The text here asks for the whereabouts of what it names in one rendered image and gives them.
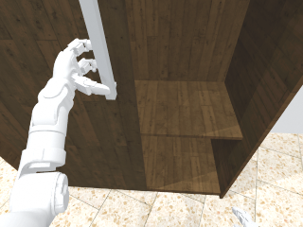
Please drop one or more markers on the left robot hand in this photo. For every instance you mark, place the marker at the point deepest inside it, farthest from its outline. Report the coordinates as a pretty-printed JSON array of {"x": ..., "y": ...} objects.
[{"x": 67, "y": 67}]

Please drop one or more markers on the wardrobe door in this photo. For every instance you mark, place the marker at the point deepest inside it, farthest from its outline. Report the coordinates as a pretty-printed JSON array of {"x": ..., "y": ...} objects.
[
  {"x": 11, "y": 147},
  {"x": 103, "y": 139}
]

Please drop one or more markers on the left robot forearm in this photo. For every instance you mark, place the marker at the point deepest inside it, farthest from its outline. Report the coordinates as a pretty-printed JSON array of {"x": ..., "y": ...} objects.
[{"x": 47, "y": 130}]

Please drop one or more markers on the handle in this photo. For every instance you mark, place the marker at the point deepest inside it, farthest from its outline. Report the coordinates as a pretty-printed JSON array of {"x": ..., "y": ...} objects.
[{"x": 92, "y": 19}]

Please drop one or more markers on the robot left upper arm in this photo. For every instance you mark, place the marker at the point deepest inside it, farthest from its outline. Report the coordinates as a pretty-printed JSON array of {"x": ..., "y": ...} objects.
[{"x": 37, "y": 199}]

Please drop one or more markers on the right robot hand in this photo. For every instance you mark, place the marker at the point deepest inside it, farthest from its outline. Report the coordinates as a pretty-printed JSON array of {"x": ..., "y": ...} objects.
[{"x": 244, "y": 218}]

